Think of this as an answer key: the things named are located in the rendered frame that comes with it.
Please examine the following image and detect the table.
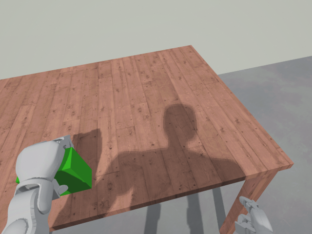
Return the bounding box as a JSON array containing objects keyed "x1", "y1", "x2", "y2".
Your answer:
[{"x1": 0, "y1": 45, "x2": 294, "y2": 234}]

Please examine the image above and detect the robot left hand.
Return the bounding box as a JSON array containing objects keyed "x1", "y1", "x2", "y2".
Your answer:
[{"x1": 16, "y1": 135, "x2": 74, "y2": 200}]

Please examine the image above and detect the left robot forearm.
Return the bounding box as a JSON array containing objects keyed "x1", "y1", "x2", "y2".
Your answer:
[{"x1": 1, "y1": 178, "x2": 54, "y2": 234}]

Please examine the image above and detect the sponge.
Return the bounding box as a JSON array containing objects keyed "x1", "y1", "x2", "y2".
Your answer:
[{"x1": 16, "y1": 147, "x2": 92, "y2": 196}]

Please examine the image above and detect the robot right hand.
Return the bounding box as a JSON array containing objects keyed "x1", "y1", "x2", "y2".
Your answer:
[{"x1": 235, "y1": 196, "x2": 273, "y2": 234}]

